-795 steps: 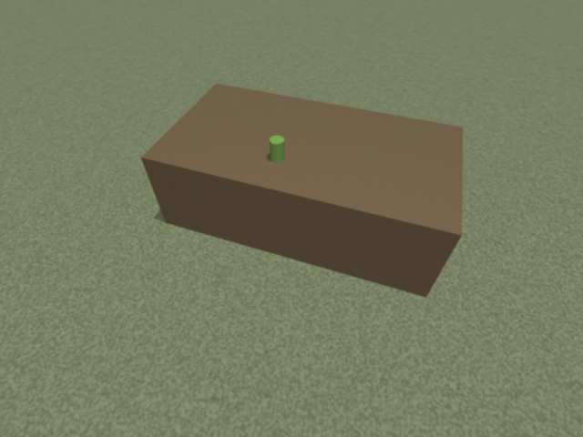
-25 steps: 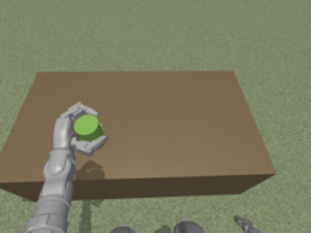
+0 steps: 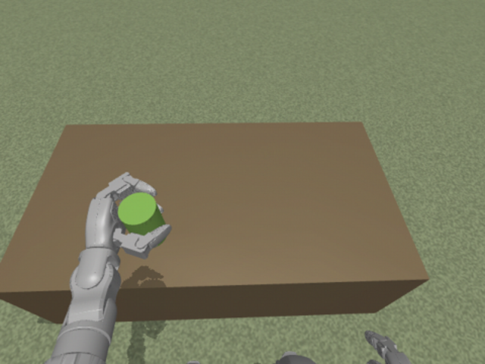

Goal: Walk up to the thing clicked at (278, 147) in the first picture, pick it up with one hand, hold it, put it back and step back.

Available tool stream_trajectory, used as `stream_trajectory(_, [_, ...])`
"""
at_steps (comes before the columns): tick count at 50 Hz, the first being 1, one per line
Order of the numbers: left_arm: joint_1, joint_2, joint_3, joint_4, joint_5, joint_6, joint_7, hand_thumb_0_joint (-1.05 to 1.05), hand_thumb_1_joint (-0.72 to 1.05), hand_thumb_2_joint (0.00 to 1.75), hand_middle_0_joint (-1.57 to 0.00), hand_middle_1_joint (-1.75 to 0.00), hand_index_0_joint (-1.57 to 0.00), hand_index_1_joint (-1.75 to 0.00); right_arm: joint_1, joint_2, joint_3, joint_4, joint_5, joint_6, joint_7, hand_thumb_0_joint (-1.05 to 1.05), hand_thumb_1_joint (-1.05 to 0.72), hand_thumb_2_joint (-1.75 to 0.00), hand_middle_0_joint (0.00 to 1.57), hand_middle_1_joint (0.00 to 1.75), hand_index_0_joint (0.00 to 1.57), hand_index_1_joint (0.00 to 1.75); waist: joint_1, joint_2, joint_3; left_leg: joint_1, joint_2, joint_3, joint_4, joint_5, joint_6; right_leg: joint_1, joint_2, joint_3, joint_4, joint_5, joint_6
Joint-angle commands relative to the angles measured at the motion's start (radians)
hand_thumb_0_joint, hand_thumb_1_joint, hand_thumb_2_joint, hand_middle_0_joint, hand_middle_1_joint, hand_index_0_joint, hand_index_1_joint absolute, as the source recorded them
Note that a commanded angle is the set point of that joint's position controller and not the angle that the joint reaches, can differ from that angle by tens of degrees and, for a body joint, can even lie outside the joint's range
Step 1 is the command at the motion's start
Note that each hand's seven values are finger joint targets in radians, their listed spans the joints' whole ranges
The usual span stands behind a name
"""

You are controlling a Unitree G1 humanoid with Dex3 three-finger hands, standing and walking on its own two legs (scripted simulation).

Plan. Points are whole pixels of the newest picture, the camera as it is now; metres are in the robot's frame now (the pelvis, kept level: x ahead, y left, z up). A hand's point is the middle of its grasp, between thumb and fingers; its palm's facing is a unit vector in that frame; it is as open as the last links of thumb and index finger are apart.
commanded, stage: hold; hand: left
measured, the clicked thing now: (144, 221) +0.34 +0.16 +0.04
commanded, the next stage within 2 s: none
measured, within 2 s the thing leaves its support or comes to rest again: neither
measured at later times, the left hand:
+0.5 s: hand (140, 221) +0.33 +0.16 +0.06, palm faces +0.04 -1.00 +0.00, open 8.9 cm
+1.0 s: hand (136, 221) +0.33 +0.17 +0.06, palm faces +0.03 -1.00 +0.00, open 8.9 cm
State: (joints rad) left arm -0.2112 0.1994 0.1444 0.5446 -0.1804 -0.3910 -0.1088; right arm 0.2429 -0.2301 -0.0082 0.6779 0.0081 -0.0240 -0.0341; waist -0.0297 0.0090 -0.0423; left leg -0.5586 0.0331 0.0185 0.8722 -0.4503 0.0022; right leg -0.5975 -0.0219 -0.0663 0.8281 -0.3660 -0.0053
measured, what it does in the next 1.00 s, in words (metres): stands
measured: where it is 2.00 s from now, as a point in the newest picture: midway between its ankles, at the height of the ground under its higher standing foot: outside the picture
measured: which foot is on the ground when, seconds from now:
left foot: down 0.00-1.00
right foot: down 0.00-1.00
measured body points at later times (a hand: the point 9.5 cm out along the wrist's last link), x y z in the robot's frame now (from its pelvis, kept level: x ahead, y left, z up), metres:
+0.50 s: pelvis +0.00 +0.00 +0.01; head +0.03 +0.00 +0.45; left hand +0.32 +0.22 +0.06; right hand +0.12 -0.25 -0.10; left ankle -0.01 +0.11 -0.70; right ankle +0.03 -0.12 -0.70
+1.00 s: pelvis +0.00 +0.00 +0.01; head +0.03 +0.00 +0.46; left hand +0.32 +0.22 +0.07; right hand +0.12 -0.25 -0.10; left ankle -0.01 +0.11 -0.70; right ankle +0.03 -0.12 -0.70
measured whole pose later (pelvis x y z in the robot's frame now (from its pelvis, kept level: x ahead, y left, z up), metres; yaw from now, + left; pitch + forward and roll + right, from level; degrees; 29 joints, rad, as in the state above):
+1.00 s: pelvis +0.00 +0.00 +0.01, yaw +0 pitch +5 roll -1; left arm -0.16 0.21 0.15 0.50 -0.20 -0.38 -0.15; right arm 0.25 -0.23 0.00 0.68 0.02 -0.05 -0.04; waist -0.02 0.01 -0.03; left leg -0.48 0.03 0.02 0.81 -0.42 0.00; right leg -0.52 -0.02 -0.07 0.77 -0.34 -0.01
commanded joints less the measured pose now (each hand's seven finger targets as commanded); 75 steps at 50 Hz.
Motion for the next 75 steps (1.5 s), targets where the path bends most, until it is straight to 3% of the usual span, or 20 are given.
stream_trajectory(1, [-0.278, 0.138, 0.041, -0.236, -0.012, -0.081, -0.006, 0.00, 0.28, 1.31, -1.38, -1.51, -1.40, -1.51, -0.012, -0.142, -0.052, -0.114, 0.002, -0.041, -0.012, 0.00, -0.91, -0.90, 0.20, 0.30, 0.20, 0.30, -0.001, -0.003, -0.279, 0.079, -0.024, -0.023, -0.140, 0.250, 0.005, 0.199, 0.024, 0.030, -0.106, 0.236, -0.016])
stream_trajectory(20, [-0.265, 0.145, 0.043, -0.326, -0.024, -0.077, -0.016, 0.00, 0.27, 1.32, -1.35, -1.50, -1.37, -1.50, -0.032, -0.136, -0.048, -0.121, 0.007, -0.048, -0.011, 0.00, -0.90, -0.90, 0.20, 0.30, 0.20, 0.30, 0.012, 0.014, -0.267, 0.119, -0.027, -0.019, -0.168, 0.263, 0.004, 0.236, 0.021, 0.031, -0.136, 0.253, -0.013])
stream_trajectory(25, [-0.183, 0.115, 0.032, -0.239, -0.030, -0.063, -0.031, 0.00, 0.29, 1.33, -1.36, -1.52, -1.38, -1.51, -0.035, -0.139, -0.047, -0.122, 0.010, -0.052, -0.010, 0.00, -0.91, -0.90, 0.20, 0.30, 0.20, 0.30, 0.005, -0.006, -0.238, 0.120, -0.024, -0.021, -0.179, 0.246, 0.004, 0.223, 0.025, 0.027, -0.142, 0.227, -0.015])
stream_trajectory(27, [-0.263, 0.154, 0.051, -0.346, -0.034, -0.074, -0.034, 0.00, 0.30, 1.31, -1.35, -1.49, -1.37, -1.49, -0.034, -0.142, -0.050, -0.124, 0.009, -0.055, -0.010, 0.00, -0.90, -0.90, 0.20, 0.30, 0.20, 0.30, 0.011, 0.019, -0.279, 0.134, -0.026, -0.022, -0.179, 0.251, 0.004, 0.247, 0.023, 0.029, -0.141, 0.235, -0.016])
stream_trajectory(32, [-0.171, 0.095, 0.033, -0.208, -0.040, -0.056, -0.043, 0.00, 0.27, 1.31, -1.34, -1.50, -1.36, -1.49, -0.039, -0.133, -0.042, -0.123, 0.011, -0.059, -0.014, 0.00, -0.90, -0.90, 0.20, 0.30, 0.20, 0.30, -0.004, -0.038, -0.208, 0.098, -0.030, -0.016, -0.175, 0.217, 0.014, 0.214, 0.018, 0.033, -0.156, 0.219, -0.008])
stream_trajectory(35, [-0.261, 0.167, 0.062, -0.322, -0.028, -0.075, -0.040, 0.00, 0.28, 1.31, -1.34, -1.49, -1.36, -1.49, -0.031, -0.140, -0.047, -0.123, 0.009, -0.060, -0.015, 0.00, -0.90, -0.90, 0.20, 0.30, 0.20, 0.30, 0.010, 0.026, -0.272, 0.139, -0.030, -0.019, -0.179, 0.241, 0.007, 0.228, 0.019, 0.033, -0.146, 0.231, -0.014])
stream_trajectory(38, [-0.227, 0.132, 0.045, -0.289, -0.035, -0.070, -0.042, 0.00, 0.27, 1.30, -1.33, -1.49, -1.35, -1.48, -0.027, -0.131, -0.041, -0.118, 0.008, -0.064, -0.016, 0.00, -0.90, -0.90, 0.20, 0.30, 0.20, 0.30, 0.002, -0.021, -0.259, 0.124, -0.031, -0.017, -0.174, 0.242, 0.012, 0.255, 0.017, 0.037, -0.152, 0.247, -0.007])
stream_trajectory(40, [-0.252, 0.169, 0.083, -0.298, -0.037, -0.072, -0.041, 0.00, 0.28, 1.32, -1.33, -1.49, -1.35, -1.49, -0.031, -0.138, -0.045, -0.114, 0.009, -0.063, -0.020, 0.00, -0.90, -0.90, 0.20, 0.30, 0.20, 0.30, 0.012, 0.008, -0.260, 0.123, -0.033, -0.014, -0.176, 0.238, 0.011, 0.244, 0.014, 0.040, -0.158, 0.243, -0.010])
stream_trajectory(42, [-0.207, 0.124, 0.051, -0.222, -0.036, -0.067, -0.045, 0.00, 0.24, 1.31, -1.32, -1.49, -1.34, -1.49, -0.030, -0.136, -0.042, -0.115, 0.009, -0.063, -0.017, 0.00, -0.90, -0.90, 0.20, 0.30, 0.20, 0.30, 0.004, -0.019, -0.220, 0.109, -0.027, -0.021, -0.181, 0.230, 0.009, 0.225, 0.021, 0.029, -0.150, 0.222, -0.012])
stream_trajectory(43, [-0.260, 0.162, 0.075, -0.317, -0.038, -0.078, -0.045, 0.00, 0.27, 1.31, -1.33, -1.49, -1.35, -1.49, -0.032, -0.140, -0.046, -0.116, 0.008, -0.063, -0.016, 0.00, -0.90, -0.90, 0.20, 0.30, 0.20, 0.30, 0.016, 0.019, -0.245, 0.116, -0.031, -0.018, -0.184, 0.217, 0.008, 0.230, 0.018, 0.033, -0.155, 0.213, -0.013])
stream_trajectory(49, [-0.195, 0.124, 0.049, -0.224, -0.042, -0.053, -0.053, 0.00, 0.26, 1.32, -1.34, -1.50, -1.36, -1.50, -0.026, -0.138, -0.043, -0.111, 0.013, -0.066, -0.017, 0.00, -0.90, -0.90, 0.20, 0.30, 0.20, 0.30, 0.005, -0.024, -0.212, 0.117, -0.027, -0.023, -0.187, 0.246, 0.009, 0.228, 0.021, 0.029, -0.157, 0.237, -0.012])
stream_trajectory(51, [-0.222, 0.149, 0.065, -0.260, -0.042, -0.063, -0.051, 0.00, 0.24, 1.32, -1.34, -1.50, -1.36, -1.50, -0.028, -0.143, -0.048, -0.116, 0.014, -0.066, -0.015, 0.00, -0.90, -0.90, 0.20, 0.30, 0.20, 0.30, 0.014, -0.002, -0.234, 0.125, -0.026, -0.025, -0.191, 0.248, 0.006, 0.232, 0.022, 0.027, -0.152, 0.229, -0.015])
stream_trajectory(54, [-0.235, 0.129, 0.033, -0.293, -0.036, -0.065, -0.049, 0.00, 0.24, 1.31, -1.32, -1.49, -1.34, -1.49, -0.021, -0.134, -0.044, -0.117, 0.011, -0.067, -0.018, 0.00, -0.91, -0.90, 0.20, 0.30, 0.20, 0.30, 0.007, -0.005, -0.255, 0.134, -0.031, -0.020, -0.183, 0.257, 0.008, 0.251, 0.020, 0.030, -0.155, 0.246, -0.013])
stream_trajectory(59, [-0.263, 0.162, 0.073, -0.299, -0.035, -0.063, -0.036, 0.00, 0.25, 1.30, -1.32, -1.48, -1.34, -1.47, -0.016, -0.142, -0.049, -0.110, 0.011, -0.066, -0.018, 0.00, -0.90, -0.90, 0.20, 0.30, 0.20, 0.30, 0.012, 0.003, -0.253, 0.142, -0.025, -0.026, -0.190, 0.269, 0.004, 0.248, 0.024, 0.024, -0.151, 0.246, -0.015])
stream_trajectory(61, [-0.211, 0.136, 0.061, -0.220, -0.033, -0.056, -0.036, 0.00, 0.27, 1.32, -1.32, -1.49, -1.33, -1.49, -0.021, -0.138, -0.045, -0.110, 0.013, -0.066, -0.013, 0.00, -0.90, -0.90, 0.20, 0.30, 0.20, 0.30, 0.010, -0.009, -0.197, 0.108, -0.025, -0.028, -0.196, 0.244, 0.003, 0.219, 0.025, 0.022, -0.151, 0.222, -0.017])
stream_trajectory(64, [-0.276, 0.156, 0.053, -0.307, -0.031, -0.066, -0.044, 0.00, 0.28, 1.32, -1.32, -1.49, -1.34, -1.49, -0.013, -0.140, -0.049, -0.113, 0.011, -0.064, -0.016, 0.00, -0.90, -0.90, 0.20, 0.30, 0.20, 0.30, 0.013, 0.023, -0.278, 0.148, -0.028, -0.021, -0.186, 0.274, 0.004, 0.246, 0.021, 0.030, -0.150, 0.257, -0.017])
stream_trajectory(66, [-0.260, 0.132, 0.034, -0.279, -0.033, -0.057, -0.049, 0.00, 0.27, 1.32, -1.34, -1.50, -1.36, -1.50, -0.015, -0.138, -0.045, -0.114, 0.012, -0.067, -0.016, 0.00, -0.90, -0.90, 0.20, 0.30, 0.20, 0.30, 0.003, 0.008, -0.229, 0.135, -0.028, -0.023, -0.192, 0.254, 0.006, 0.232, 0.022, 0.027, -0.160, 0.239, -0.014])
stream_trajectory(68, [-0.225, 0.152, 0.074, -0.237, -0.037, -0.052, -0.044, 0.00, 0.25, 1.32, -1.32, -1.48, -1.34, -1.48, -0.015, -0.143, -0.050, -0.108, 0.013, -0.067, -0.015, 0.00, -0.90, -0.90, 0.20, 0.30, 0.20, 0.30, 0.010, -0.021, -0.220, 0.112, -0.027, -0.024, -0.193, 0.225, 0.010, 0.227, 0.021, 0.027, -0.164, 0.216, -0.014])
stream_trajectory(70, [-0.254, 0.118, 0.031, -0.283, -0.042, -0.063, -0.050, 0.00, 0.25, 1.31, -1.32, -1.49, -1.34, -1.48, -0.020, -0.136, -0.045, -0.113, 0.010, -0.070, -0.012, 0.00, -0.90, -0.90, 0.20, 0.30, 0.20, 0.30, 0.004, -0.007, -0.240, 0.125, -0.027, -0.025, -0.190, 0.239, 0.007, 0.234, 0.022, 0.024, -0.154, 0.227, -0.014])
stream_trajectory(75, [-0.247, 0.148, 0.057, -0.302, -0.034, -0.064, -0.031, 0.00, 0.25, 1.31, -1.31, -1.48, -1.33, -1.47, -0.017, -0.139, -0.047, -0.112, 0.011, -0.070, -0.011, 0.00, -0.91, -0.90, 0.20, 0.30, 0.20, 0.30, 0.012, 0.010, -0.254, 0.143, -0.028, -0.025, -0.186, 0.277, 0.003, 0.249, 0.022, 0.024, -0.152, 0.256, -0.015])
